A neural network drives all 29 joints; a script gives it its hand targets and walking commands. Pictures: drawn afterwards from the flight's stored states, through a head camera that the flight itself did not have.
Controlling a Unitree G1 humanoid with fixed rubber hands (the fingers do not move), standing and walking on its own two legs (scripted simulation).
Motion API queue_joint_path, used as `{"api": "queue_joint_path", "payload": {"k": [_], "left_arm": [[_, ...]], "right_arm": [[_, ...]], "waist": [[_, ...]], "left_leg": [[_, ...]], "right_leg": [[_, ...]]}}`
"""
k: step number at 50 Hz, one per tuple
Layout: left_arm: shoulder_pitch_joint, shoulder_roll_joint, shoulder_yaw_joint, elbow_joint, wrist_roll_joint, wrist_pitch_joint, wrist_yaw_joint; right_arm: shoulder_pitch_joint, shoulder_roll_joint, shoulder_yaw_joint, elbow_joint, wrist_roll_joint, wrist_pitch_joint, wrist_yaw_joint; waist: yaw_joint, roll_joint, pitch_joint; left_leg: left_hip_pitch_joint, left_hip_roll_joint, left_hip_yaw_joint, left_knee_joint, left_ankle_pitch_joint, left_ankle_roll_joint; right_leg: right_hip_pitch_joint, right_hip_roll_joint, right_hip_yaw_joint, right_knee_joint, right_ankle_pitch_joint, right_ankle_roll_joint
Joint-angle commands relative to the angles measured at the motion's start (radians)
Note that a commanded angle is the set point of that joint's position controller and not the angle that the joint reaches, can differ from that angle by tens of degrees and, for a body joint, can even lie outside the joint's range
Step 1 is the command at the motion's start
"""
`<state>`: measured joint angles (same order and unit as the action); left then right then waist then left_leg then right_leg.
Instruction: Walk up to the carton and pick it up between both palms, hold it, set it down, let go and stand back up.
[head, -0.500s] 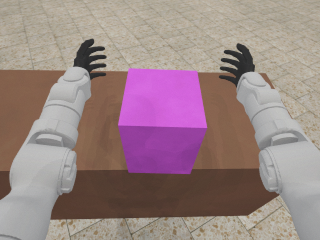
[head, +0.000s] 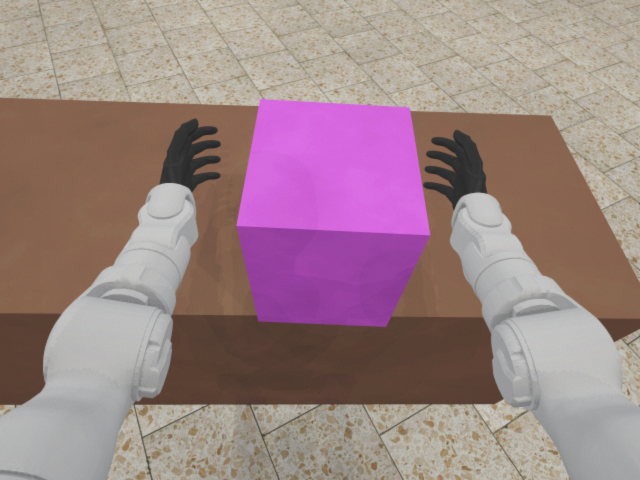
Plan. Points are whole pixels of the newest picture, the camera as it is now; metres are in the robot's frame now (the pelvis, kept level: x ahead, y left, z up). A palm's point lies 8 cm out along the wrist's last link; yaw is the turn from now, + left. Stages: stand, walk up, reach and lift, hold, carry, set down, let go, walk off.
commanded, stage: reach and lift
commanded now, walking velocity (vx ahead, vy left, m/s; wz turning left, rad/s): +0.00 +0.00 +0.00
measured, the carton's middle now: (328, 222) +0.46 +0.01 +0.02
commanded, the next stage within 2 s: none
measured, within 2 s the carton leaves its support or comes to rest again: neither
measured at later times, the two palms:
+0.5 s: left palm (210, 193) +0.47 +0.17 +0.06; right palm (454, 208) +0.46 -0.17 +0.05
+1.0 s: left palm (226, 207) +0.44 +0.14 +0.06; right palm (445, 222) +0.43 -0.15 +0.06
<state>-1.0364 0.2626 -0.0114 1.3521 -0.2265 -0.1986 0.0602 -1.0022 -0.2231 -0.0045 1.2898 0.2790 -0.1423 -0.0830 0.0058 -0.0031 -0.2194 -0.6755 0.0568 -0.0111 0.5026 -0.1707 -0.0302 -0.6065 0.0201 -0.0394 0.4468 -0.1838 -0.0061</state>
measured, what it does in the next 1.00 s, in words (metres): stands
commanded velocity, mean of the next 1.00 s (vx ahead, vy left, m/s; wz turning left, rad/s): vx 0.00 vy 0.00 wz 0.00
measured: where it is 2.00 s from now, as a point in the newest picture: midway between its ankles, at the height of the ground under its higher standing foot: outside the picture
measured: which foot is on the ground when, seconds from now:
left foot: down 0.00-1.00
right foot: down 0.00-1.00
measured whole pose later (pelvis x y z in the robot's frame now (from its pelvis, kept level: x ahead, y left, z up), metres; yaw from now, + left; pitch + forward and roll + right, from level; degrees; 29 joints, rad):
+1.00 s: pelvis +0.02 +0.00 +0.01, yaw -1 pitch +14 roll -1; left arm -0.84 -0.03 0.57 1.10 0.43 -0.29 0.04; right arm -0.79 0.09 -0.68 1.00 -0.51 -0.31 -0.05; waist 0.02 -0.01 -0.07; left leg -0.44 0.05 0.04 0.35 -0.15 -0.02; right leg -0.40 0.01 -0.01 0.32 -0.16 0.00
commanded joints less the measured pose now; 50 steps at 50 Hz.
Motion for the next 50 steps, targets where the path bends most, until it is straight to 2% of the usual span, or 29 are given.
{"api": "queue_joint_path", "payload": {"k": [1,2,4,6,7,8,11,13,15,18,21,24,25,26,28,31,32,33,34,35,37,38,39,43,50], "left_arm": [[-0.435,0.098,-0.014,-0.004,-0.007,-0.086,-0.004],[-0.42,0.09,-0.025,0.039,-0.016,-0.093,-0.009],[-0.404,0.094,-0.012,0.092,0.007,-0.11,-0.016],[-0.418,0.096,-0.013,0.093,0.002,-0.132,-0.016],[-0.418,0.105,-0.005,0.102,0.009,-0.141,-0.014],[-0.424,0.102,-0.009,0.084,0.005,-0.155,-0.008],[-0.474,0.096,-0.015,0.019,-0.004,-0.182,0.006],[-0.495,0.091,-0.022,-0.007,-0.017,-0.191,0.011],[-0.499,0.081,-0.018,-0.033,-0.014,-0.196,0.015],[-0.487,0.081,0.002,-0.01,-0.012,-0.193,0.013],[-0.449,0.059,0.033,0.021,0.014,-0.186,0.001],[-0.447,0.021,0.062,0.011,0.042,-0.186,-0.004],[-0.401,-0.069,0.078,0.017,0.064,-0.191,0.007],[-0.41,-0.076,0.099,0.008,0.087,-0.198,0.01],[-0.416,-0.082,0.163,-0.006,0.15,-0.198,0.015],[-0.417,-0.15,0.258,-0.052,0.284,-0.184,0.013],[-0.427,-0.237,0.287,-0.087,0.346,-0.177,-0.001],[-0.436,-0.367,0.283,-0.099,0.408,-0.172,-0.029],[-0.422,-0.538,0.294,-0.086,0.49,-0.163,-0.071],[-0.375,-0.65,0.31,-0.061,0.557,-0.16,-0.102],[-0.293,-0.696,0.333,-0.068,0.614,-0.162,-0.113],[-0.285,-0.683,0.348,-0.097,0.625,-0.158,-0.109],[-0.281,-0.695,0.379,-0.113,0.66,-0.148,-0.106],[-0.242,-0.708,0.409,-0.177,0.693,-0.101,-0.101],[-0.207,-0.719,0.405,-0.269,0.697,-0.059,-0.1]], "right_arm": [[-0.398,-0.16,-0.001,-0.032,0.006,-0.057,0.01],[-0.398,-0.158,0.008,-0.011,0.018,-0.064,0.013],[-0.388,-0.163,0.018,0.041,0.031,-0.086,0.017],[-0.396,-0.155,0.045,0.046,0.057,-0.105,0.027],[-0.399,-0.145,0.058,0.044,0.066,-0.112,0.03],[-0.409,-0.137,0.065,0.019,0.071,-0.123,0.034],[-0.434,-0.154,0.059,-0.028,0.072,-0.147,0.04],[-0.451,-0.154,0.058,-0.058,0.071,-0.151,0.042],[-0.451,-0.151,0.048,-0.075,0.057,-0.156,0.038],[-0.461,-0.145,0.04,-0.087,0.033,-0.16,0.023],[-0.446,-0.114,0.036,-0.037,0.009,-0.154,0.009],[-0.439,-0.094,0.01,-0.044,-0.02,-0.159,-0.001],[-0.48,-0.072,-0.009,-0.112,-0.059,-0.174,0.009],[-0.459,-0.052,-0.037,-0.09,-0.093,-0.176,0.008],[-0.452,-0.009,-0.087,-0.071,-0.153,-0.169,0.0],[-0.401,0.098,-0.188,-0.076,-0.269,-0.161,-0.012],[-0.395,0.211,-0.225,-0.102,-0.339,-0.162,-0.002],[-0.406,0.372,-0.251,-0.151,-0.438,-0.165,0.027],[-0.397,0.57,-0.301,-0.168,-0.571,-0.17,0.072],[-0.372,0.675,-0.354,-0.178,-0.658,-0.18,0.116],[-0.312,0.714,-0.392,-0.188,-0.736,-0.19,0.157],[-0.31,0.689,-0.399,-0.205,-0.763,-0.195,0.162],[-0.281,0.744,-0.412,-0.198,-0.803,-0.191,0.165],[-0.235,0.76,-0.423,-0.22,-0.851,-0.193,0.174],[-0.205,0.781,-0.408,-0.257,-0.857,-0.199,0.167]], "waist": [[-0.023,0.046,-0.616],[-0.026,0.039,-0.582],[-0.01,0.052,-0.563],[0.006,0.038,-0.538],[0.024,0.035,-0.527],[0.024,0.031,-0.565],[0.016,0.067,-0.669],[0.011,0.057,-0.722],[0.007,0.072,-0.779],[-0.001,0.025,-0.808],[-0.006,-0.013,-0.761],[-0.018,-0.015,-0.739],[-0.011,-0.049,-0.716],[-0.014,-0.042,-0.708],[-0.012,-0.049,-0.671],[-0.013,-0.017,-0.624],[-0.004,0.0,-0.602],[0.001,0.028,-0.593],[-0.001,0.045,-0.552],[-0.005,0.068,-0.536],[0.001,0.084,-0.522],[-0.004,0.073,-0.51],[0.003,0.063,-0.487],[0.013,0.008,-0.41],[0.022,-0.024,-0.352]], "left_leg": [[0.404,-0.033,0.043,0.056,0.31,-0.042],[0.39,-0.032,0.042,0.061,0.305,-0.043],[0.362,-0.032,0.04,0.065,0.31,-0.047],[0.342,-0.031,0.041,0.064,0.297,-0.043],[0.327,-0.032,0.042,0.068,0.305,-0.038],[0.327,-0.034,0.044,0.071,0.304,-0.038],[0.347,-0.034,0.045,0.105,0.358,-0.051],[0.352,-0.033,0.048,0.121,0.365,-0.052],[0.358,-0.035,0.049,0.143,0.397,-0.056],[0.318,-0.038,0.053,0.15,0.382,-0.049],[0.281,-0.041,0.054,0.136,0.367,-0.035],[0.293,-0.042,0.053,0.124,0.387,-0.039],[0.327,-0.024,0.056,0.124,0.382,-0.046],[0.347,-0.024,0.056,0.122,0.38,-0.044],[0.315,-0.033,0.064,0.104,0.376,-0.037],[0.312,-0.047,0.087,0.055,0.366,-0.03],[0.35,-0.046,0.095,0.038,0.372,-0.025],[0.39,-0.046,0.1,0.022,0.383,-0.029],[0.428,-0.046,0.107,0.003,0.375,-0.033],[0.471,-0.042,0.112,-0.01,0.373,-0.039],[0.512,-0.035,0.11,-0.031,0.418,-0.043],[0.488,-0.038,0.107,-0.039,0.432,-0.043],[0.483,-0.039,0.116,-0.069,0.413,-0.032],[0.481,-0.031,0.131,-0.118,0.404,-0.019],[0.481,-0.036,0.152,-0.141,0.388,-0.001]], "right_leg": [[0.142,0.01,-0.017,0.01,0.257,0.021],[0.129,0.006,-0.017,0.013,0.255,0.022],[0.121,0.003,-0.012,0.021,0.244,0.021],[0.102,0.004,-0.016,0.028,0.216,0.023],[0.096,0.003,-0.007,0.032,0.214,0.025],[0.094,0.002,-0.007,0.042,0.219,0.029],[0.066,0.004,-0.014,0.064,0.265,0.025],[0.051,0.007,-0.019,0.075,0.268,0.024],[0.053,0.004,-0.014,0.088,0.315,0.023],[0.098,0.004,-0.011,0.107,0.371,0.03],[0.15,-0.002,-0.005,0.108,0.397,0.036],[0.162,0.005,-0.005,0.097,0.395,0.035],[0.084,0.022,-0.012,0.088,0.345,0.029],[0.076,0.021,-0.013,0.07,0.314,0.023],[0.144,0.012,-0.002,0.064,0.338,0.024],[0.242,0.002,0.011,0.043,0.407,0.031],[0.255,-0.001,0.003,0.029,0.425,0.032],[0.275,0.001,-0.015,0.009,0.439,0.026],[0.281,0.0,-0.031,-0.016,0.432,0.018],[0.29,0.002,-0.041,-0.028,0.438,0.005],[0.345,0.006,-0.056,-0.045,0.481,-0.011],[0.381,0.003,-0.051,-0.05,0.487,-0.003],[0.437,0.003,-0.055,-0.053,0.5,0.003],[0.498,0.008,-0.053,-0.069,0.47,0.024],[0.566,-0.003,-0.041,-0.079,0.503,0.045]]}}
